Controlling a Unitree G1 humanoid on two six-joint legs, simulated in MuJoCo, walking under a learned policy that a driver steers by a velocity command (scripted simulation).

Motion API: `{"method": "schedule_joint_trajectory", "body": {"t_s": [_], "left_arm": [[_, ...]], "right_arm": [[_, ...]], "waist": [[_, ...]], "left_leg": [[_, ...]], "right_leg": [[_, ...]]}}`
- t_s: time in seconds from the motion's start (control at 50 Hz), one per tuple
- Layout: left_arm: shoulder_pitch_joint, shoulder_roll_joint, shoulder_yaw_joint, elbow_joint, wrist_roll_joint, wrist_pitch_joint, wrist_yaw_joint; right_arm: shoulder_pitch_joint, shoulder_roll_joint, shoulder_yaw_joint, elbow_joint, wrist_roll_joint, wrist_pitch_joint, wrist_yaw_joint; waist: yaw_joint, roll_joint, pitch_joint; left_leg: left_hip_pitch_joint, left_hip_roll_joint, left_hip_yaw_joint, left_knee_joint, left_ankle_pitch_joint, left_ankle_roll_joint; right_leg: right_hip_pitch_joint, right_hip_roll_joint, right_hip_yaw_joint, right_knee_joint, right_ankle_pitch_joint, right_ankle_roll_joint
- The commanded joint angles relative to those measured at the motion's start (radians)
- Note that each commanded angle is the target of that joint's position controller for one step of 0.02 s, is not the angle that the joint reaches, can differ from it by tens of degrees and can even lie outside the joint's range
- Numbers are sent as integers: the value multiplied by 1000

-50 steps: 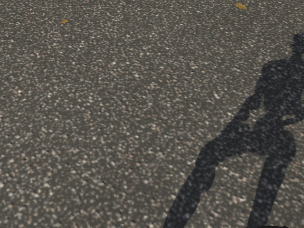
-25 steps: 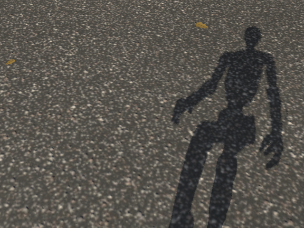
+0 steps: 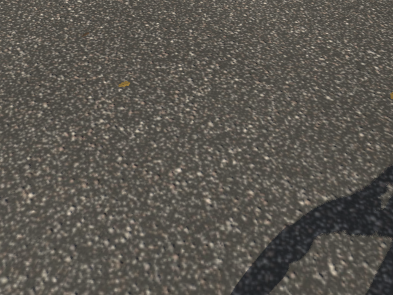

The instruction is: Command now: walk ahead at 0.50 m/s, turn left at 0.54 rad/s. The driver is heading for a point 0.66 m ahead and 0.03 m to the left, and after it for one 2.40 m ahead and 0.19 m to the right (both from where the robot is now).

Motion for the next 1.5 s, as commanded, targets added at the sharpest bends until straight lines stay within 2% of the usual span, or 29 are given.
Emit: {"method": "schedule_joint_trajectory", "body": {"t_s": [0.02, 0.08, 0.12, 0.14, 0.16, 0.18, 0.2, 0.24, 0.28, 0.38, 0.58, 0.64, 0.68, 0.7, 0.72, 0.74, 0.78, 0.8, 0.84, 0.94, 1.06, 1.16, 1.18, 1.2, 1.22, 1.24, 1.28, 1.38, 1.5], "left_arm": [[1, 176, 38, -48, -15, 7, 7], [-19, 213, 49, -59, -27, 28, 9], [-55, 231, 52, -72, -36, 43, 11], [-51, 214, 44, -85, -25, 40, 13], [23, 54, -3, -133, 17, 18, 0], [-12, 87, -9, -151, -22, -30, -15], [-104, 143, 8, -164, -66, -53, -27], [-131, 138, 8, -147, -38, -61, -17], [-83, 145, 20, -121, -26, -29, -19], [-148, 95, 9, -130, -16, 17, -15], [-354, 62, -16, -217, -31, 3, -65], [-326, 87, -7, -241, -29, 2, -87], [-159, 150, 25, -217, -28, 11, -86], [0, 206, 54, -187, -28, 14, -74], [130, 310, 84, -177, -20, 22, -54], [117, 289, 68, -184, -30, 18, -56], [52, 180, 40, -199, -26, 18, -49], [-20, 157, 31, -216, -27, 17, -50], [-92, 127, 17, -250, -12, 17, -42], [-68, 193, 37, -265, -23, 18, -16], [49, 168, 26, -227, -29, 31, -11], [36, 163, 22, -229, -18, 42, -10], [24, 126, 5, -246, -10, 39, -12], [155, 64, -14, -255, -23, 25, -10], [162, 94, -15, -248, -25, 17, -10], [83, 172, 5, -254, -33, 17, -10], [-27, 162, 7, -281, -11, 29, -7], [8, 62, -13, -272, -6, 63, 0], [-102, 81, -10, -282, -3, 74, 0]], "right_arm": [[-126, -26, 6, -109, 1, -10, 23], [-100, -66, -10, -138, 3, -5, 36], [109, -138, -52, -98, 9, -3, 32], [277, -217, -91, -54, 9, 3, 13], [282, -328, -107, -43, 13, 2, -2], [313, -283, -83, -79, -4, -16, 4], [297, -202, -61, -59, -15, -29, 8], [148, -129, -37, -82, -11, -41, 7], [77, -88, -19, -99, -29, -48, 3], [139, -130, -26, -50, -27, -70, -17], [218, -137, -23, 30, -24, -55, -34], [189, -166, -30, 23, -19, -32, -49], [163, -194, -33, 11, -20, -15, -62], [144, -197, -30, 0, -17, -14, -68], [215, -116, -3, -37, -37, -35, -58], [234, -55, 26, -49, -36, -75, -35], [72, -142, 10, -93, 22, -124, -11], [48, -138, 7, -94, 3, -127, -17], [68, -146, -8, -96, -27, -104, -27], [-1, -90, 9, -138, -39, -72, -39], [-148, -87, 19, -176, -17, -93, -9], [0, -158, -12, -153, -24, -112, -3], [146, -204, -27, -134, -37, -116, -9], [267, -301, -53, -107, -56, -108, -10], [306, -244, -42, -82, -32, -97, 0], [244, -178, -19, -97, -20, -93, -1], [114, -116, 7, -116, -30, -79, 2], [39, -123, 13, -84, -40, -74, -4], [74, -145, 11, -28, -23, -37, -16]], "waist": [[8, -62, 96], [-40, -106, 44], [-168, -112, -77], [-243, -48, -167], [-136, 227, -216], [-160, 162, -390], [-186, 79, -276], [-112, -20, -123], [-53, 0, -93], [-65, -5, -15], [-151, 13, 79], [-108, 54, 30], [-12, 86, -82], [76, 48, -164], [66, -155, -304], [24, -247, -419], [53, -107, -221], [4, -19, -122], [-63, -37, -58], [-60, -80, -22], [27, -123, -23], [-73, -145, -68], [-141, -92, -192], [-126, 148, -342], [-138, 268, -356], [-147, 143, -218], [-101, 9, -91], [-24, 84, -113], [-69, 73, -127]], "left_leg": [[-36, -9, 45, -77, -29, 19], [81, -81, 118, -101, -173, 67], [375, -172, 163, -162, -181, 123], [677, -150, 59, -205, -150, 169], [992, 116, -459, -273, -233, 317], [1092, 243, -836, -452, -353, 415], [1040, 216, -688, -476, -282, 347], [748, 138, -419, -464, -94, 268], [588, 99, -302, -511, 35, 243], [547, 76, -121, -600, 148, 216], [782, 109, 81, -588, 170, 125], [856, 130, 120, -444, 569, 97], [835, 114, 152, -194, 844, 64], [689, 77, 173, 39, 733, 27], [303, -40, 174, 431, 201, -37], [15, -218, -14, 669, -588, -62], [-125, -94, -102, 633, -461, -10], [-82, -55, -85, 525, -407, -12], [50, -18, -76, 410, -361, -36], [118, -40, -27, 84, -145, -106], [183, -88, -23, -217, 95, -83], [371, -114, 4, -309, -51, 16], [599, -3, -100, -271, -18, 79], [968, 210, -471, -288, -48, 245], [1010, 291, -717, -411, -73, 295], [904, 268, -602, -398, -39, 253], [659, 180, -336, -396, 286, 207], [473, 80, -105, -447, 577, 190], [500, 76, -70, -441, 386, 165]], "right_leg": [[9, -312, 63, -60, 386, -137], [75, -324, 22, 91, 767, -106], [25, -288, -14, 400, 970, -70], [-177, -249, -17, 677, 765, -22], [-629, -69, 24, 1039, -155, 37], [-765, 11, 284, 1200, -338, 32], [-859, -47, 322, 1198, -247, 5], [-778, -141, 311, 1042, -99, -19], [-650, -180, 318, 956, -40, -15], [-730, -187, 299, 752, 172, 23], [-785, -87, 249, 355, 367, -38], [-705, -26, 175, 347, 208, -81], [-472, 47, 128, 353, 134, -125], [-209, 38, 190, 298, 202, -170], [191, -211, 600, 308, 193, -318], [396, -363, 1073, 140, 93, -451], [230, -287, 824, 90, 39, -343], [50, -246, 726, 69, 124, -314], [-165, -195, 634, 18, 251, -303], [-340, -116, 489, -10, 349, -269], [-236, -136, 501, 58, 218, -210], [-128, -149, 549, 270, 441, -154], [-214, -93, 492, 491, 411, -119], [-541, 56, 375, 867, 138, -33], [-712, 86, 403, 1026, -325, -6], [-776, 39, 438, 1112, -297, -3], [-731, -34, 366, 1035, -204, 12], [-503, -72, 302, 680, -49, 49], [-386, -50, 284, 415, 151, 41]]}}
Velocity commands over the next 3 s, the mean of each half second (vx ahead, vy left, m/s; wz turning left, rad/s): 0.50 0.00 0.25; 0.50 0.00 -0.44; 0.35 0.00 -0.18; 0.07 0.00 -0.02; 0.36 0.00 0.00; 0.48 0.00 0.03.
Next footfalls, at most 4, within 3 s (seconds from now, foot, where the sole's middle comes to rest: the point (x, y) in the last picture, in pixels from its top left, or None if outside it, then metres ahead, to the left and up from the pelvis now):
0.14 left None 0.25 0.13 -0.78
0.70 right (227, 268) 0.59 -0.04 -0.78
1.18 left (185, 192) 0.89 0.13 -0.78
1.58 right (248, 189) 0.93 -0.13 -0.78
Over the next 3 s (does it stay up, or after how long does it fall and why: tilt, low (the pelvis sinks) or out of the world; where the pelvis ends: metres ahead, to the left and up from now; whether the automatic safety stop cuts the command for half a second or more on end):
stays up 1.23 -0.11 0.01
